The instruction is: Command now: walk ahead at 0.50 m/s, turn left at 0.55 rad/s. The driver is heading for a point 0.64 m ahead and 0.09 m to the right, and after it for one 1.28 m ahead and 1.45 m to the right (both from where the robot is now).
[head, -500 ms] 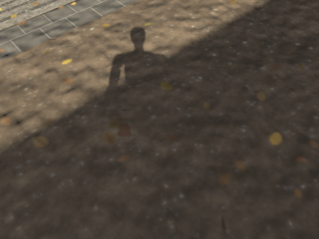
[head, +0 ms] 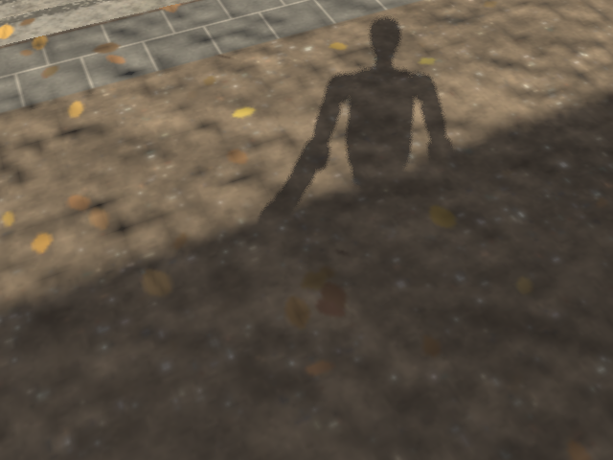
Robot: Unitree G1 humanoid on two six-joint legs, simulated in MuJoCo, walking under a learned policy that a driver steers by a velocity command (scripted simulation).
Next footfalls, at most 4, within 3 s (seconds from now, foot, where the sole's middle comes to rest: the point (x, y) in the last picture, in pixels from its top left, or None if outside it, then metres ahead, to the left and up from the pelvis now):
0.44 right None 0.43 -0.14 -0.76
0.90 left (318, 343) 0.72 0.00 -0.76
1.34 right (417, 411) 0.55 -0.21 -0.76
1.82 left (338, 350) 0.70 -0.05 -0.76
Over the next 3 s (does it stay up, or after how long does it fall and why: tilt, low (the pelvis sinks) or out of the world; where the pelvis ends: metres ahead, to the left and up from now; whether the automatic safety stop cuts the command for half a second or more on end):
stays up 0.52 -0.11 0.01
